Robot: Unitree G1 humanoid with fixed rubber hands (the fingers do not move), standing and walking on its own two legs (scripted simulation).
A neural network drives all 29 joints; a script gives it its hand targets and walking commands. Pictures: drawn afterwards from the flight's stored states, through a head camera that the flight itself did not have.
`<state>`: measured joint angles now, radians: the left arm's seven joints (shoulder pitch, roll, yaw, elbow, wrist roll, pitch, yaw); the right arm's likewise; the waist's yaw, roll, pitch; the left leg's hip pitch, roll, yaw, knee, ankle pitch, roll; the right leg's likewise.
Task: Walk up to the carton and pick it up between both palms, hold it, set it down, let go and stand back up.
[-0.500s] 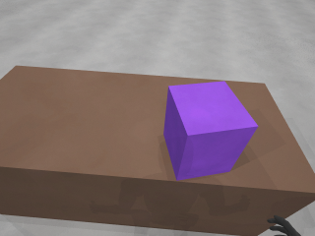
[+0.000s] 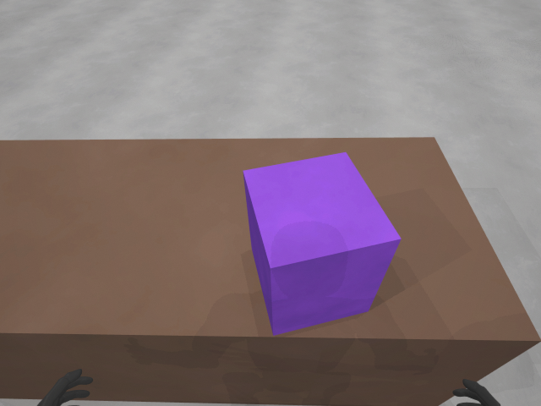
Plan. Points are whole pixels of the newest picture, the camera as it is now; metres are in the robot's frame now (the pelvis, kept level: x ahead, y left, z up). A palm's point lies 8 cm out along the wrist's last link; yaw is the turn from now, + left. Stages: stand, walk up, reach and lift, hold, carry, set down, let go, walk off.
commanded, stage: walk up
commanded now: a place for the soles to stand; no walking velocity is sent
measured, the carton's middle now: (309, 245) +0.43 -0.08 -0.05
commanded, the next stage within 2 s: none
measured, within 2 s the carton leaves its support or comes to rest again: neither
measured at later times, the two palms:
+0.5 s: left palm out of the picture +0.09 +0.33 -0.10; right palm out of the picture +0.10 -0.29 -0.09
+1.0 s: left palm out of the picture +0.08 +0.34 -0.10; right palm out of the picture +0.10 -0.27 -0.10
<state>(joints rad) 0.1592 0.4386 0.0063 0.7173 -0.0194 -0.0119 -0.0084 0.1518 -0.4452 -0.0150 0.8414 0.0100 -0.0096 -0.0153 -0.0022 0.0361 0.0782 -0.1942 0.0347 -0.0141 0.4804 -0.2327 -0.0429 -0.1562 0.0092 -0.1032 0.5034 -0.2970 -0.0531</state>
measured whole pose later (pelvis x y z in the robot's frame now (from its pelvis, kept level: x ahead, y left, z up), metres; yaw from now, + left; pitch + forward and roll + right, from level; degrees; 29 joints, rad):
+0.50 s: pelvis +0.01 +0.02 +0.01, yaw +0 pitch -3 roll +0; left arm 0.15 0.39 0.04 0.98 -0.01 -0.01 0.00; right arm 0.10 -0.37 -0.02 1.06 0.01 -0.02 -0.03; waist 0.01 -0.01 0.06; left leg -0.12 0.02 -0.01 0.35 -0.17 -0.02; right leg -0.07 -0.01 -0.11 0.34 -0.22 -0.02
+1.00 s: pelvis +0.01 +0.03 +0.01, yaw +1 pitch -3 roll +0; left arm 0.15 0.38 0.05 1.04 0.00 -0.01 0.00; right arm 0.11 -0.35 -0.03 1.08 0.01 -0.02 -0.03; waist 0.01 -0.01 0.06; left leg -0.11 0.00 0.00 0.32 -0.16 0.00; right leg -0.05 -0.02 -0.10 0.30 -0.20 -0.01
